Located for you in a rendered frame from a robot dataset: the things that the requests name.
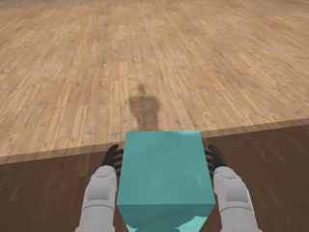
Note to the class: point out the left robot hand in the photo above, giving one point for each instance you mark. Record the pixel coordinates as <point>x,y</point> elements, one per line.
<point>108,158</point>

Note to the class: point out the carton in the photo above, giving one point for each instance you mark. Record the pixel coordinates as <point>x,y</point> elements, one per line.
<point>165,183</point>

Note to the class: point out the robot right forearm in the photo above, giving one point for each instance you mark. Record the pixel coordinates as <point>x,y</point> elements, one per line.
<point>234,202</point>

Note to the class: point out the right robot hand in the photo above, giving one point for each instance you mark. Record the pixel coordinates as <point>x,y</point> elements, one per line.
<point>217,159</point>

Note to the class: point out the robot left forearm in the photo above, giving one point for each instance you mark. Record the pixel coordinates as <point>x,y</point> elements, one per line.
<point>97,213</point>

